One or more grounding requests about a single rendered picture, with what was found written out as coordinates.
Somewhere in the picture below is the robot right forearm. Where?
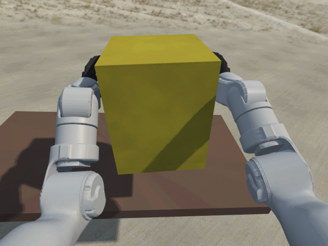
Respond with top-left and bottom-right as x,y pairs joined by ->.
215,72 -> 314,191

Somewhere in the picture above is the robot left forearm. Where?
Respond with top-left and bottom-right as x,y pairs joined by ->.
39,77 -> 101,212

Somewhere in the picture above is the left robot upper arm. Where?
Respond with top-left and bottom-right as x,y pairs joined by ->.
0,171 -> 106,246

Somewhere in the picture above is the table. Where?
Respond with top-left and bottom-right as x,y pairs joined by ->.
0,111 -> 271,222

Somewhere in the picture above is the right robot upper arm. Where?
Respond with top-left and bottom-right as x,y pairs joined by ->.
245,149 -> 328,246

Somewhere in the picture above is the left robot hand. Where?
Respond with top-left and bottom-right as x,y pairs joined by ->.
82,55 -> 101,97

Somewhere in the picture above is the right robot hand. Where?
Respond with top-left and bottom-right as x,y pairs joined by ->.
213,52 -> 230,74

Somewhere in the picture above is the carton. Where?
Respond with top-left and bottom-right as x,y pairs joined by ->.
94,34 -> 221,175

